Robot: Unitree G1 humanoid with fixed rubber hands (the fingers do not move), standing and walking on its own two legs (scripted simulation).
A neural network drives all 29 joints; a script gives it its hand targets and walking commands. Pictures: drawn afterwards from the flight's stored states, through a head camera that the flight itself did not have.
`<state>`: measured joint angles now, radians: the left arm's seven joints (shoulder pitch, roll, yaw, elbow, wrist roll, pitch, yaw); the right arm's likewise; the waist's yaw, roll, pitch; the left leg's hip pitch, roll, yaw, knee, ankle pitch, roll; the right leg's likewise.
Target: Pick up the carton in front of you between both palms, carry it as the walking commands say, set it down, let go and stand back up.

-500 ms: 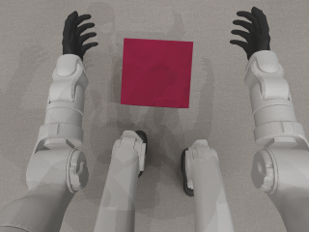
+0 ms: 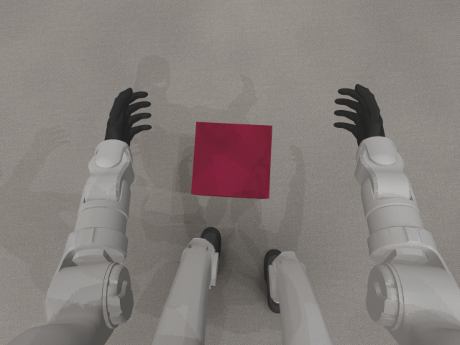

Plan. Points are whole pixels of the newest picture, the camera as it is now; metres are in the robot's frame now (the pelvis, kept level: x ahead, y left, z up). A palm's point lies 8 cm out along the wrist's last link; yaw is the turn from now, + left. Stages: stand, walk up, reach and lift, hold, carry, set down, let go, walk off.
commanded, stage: let go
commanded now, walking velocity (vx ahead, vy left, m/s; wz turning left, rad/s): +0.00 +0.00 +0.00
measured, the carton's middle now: (232, 165) +0.44 +0.05 -0.53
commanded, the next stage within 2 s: stand in 1.08 s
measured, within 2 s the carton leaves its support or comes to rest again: neither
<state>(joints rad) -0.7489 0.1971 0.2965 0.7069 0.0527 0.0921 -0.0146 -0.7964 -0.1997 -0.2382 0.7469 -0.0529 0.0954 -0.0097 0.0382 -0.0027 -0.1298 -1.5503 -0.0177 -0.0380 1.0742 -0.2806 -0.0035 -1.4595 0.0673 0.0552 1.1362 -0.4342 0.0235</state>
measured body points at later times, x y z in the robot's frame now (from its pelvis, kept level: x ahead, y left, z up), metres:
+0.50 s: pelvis +0.06 +0.00 +0.11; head +0.18 +0.01 +0.54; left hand +0.27 +0.24 +0.01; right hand +0.30 -0.21 +0.01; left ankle +0.08 +0.12 -0.62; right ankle +0.02 -0.13 -0.62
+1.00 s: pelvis +0.07 -0.01 +0.12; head +0.09 +0.00 +0.57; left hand +0.24 +0.23 +0.04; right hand +0.25 -0.24 +0.05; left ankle +0.08 +0.11 -0.62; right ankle +0.02 -0.13 -0.62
